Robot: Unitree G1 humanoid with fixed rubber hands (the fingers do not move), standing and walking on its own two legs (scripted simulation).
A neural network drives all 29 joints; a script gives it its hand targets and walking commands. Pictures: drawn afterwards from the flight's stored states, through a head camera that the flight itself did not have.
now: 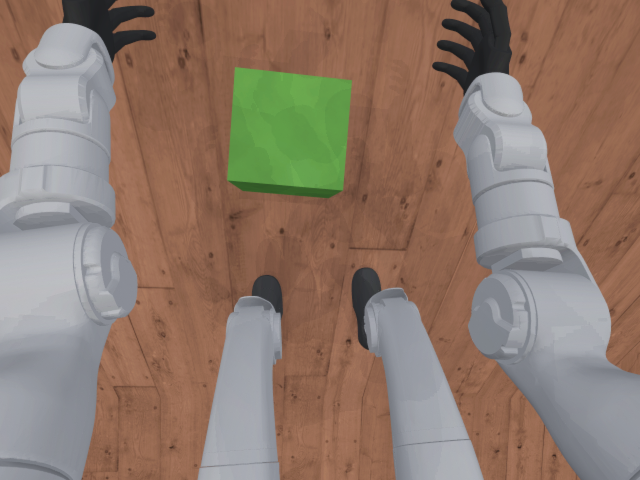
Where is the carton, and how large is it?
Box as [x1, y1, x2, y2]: [227, 67, 351, 197]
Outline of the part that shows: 235,67 227,180 242,190 329,197 342,190 351,80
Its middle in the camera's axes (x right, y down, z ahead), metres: -0.06 -0.20 +0.82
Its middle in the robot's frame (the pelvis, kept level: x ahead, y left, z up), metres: +0.53 +0.03 -0.53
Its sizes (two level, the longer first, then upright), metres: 0.210 0.200 0.250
